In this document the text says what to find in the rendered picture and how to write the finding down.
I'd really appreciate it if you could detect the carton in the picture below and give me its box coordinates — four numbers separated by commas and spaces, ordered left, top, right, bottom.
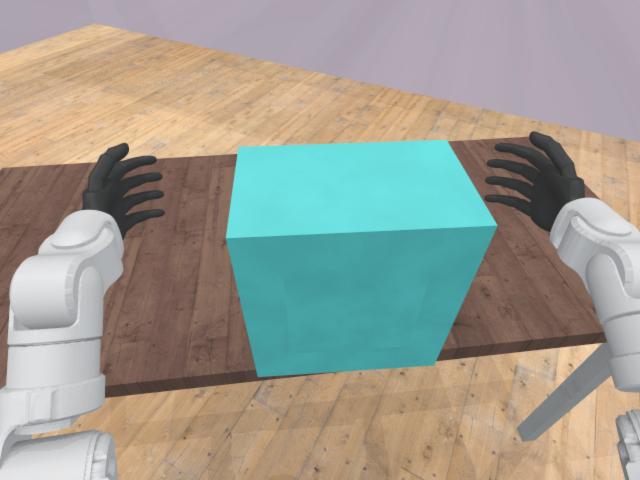
226, 140, 498, 377

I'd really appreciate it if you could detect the robot right hand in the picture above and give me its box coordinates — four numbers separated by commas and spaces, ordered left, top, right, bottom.
484, 131, 585, 232

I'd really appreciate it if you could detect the left robot forearm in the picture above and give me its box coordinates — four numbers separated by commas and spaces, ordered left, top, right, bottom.
0, 210, 124, 468

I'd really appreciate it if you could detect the right robot upper arm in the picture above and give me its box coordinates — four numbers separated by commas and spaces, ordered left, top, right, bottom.
615, 409, 640, 480

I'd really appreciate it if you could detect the right robot forearm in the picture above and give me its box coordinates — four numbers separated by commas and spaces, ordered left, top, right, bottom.
549, 198, 640, 393

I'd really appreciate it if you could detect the left robot upper arm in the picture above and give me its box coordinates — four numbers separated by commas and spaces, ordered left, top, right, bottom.
0, 429, 118, 480

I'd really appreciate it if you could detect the robot left hand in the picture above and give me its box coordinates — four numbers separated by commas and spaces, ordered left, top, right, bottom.
82, 143, 165, 240

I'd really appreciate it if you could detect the table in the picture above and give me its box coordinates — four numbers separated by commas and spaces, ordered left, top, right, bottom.
0, 137, 612, 442

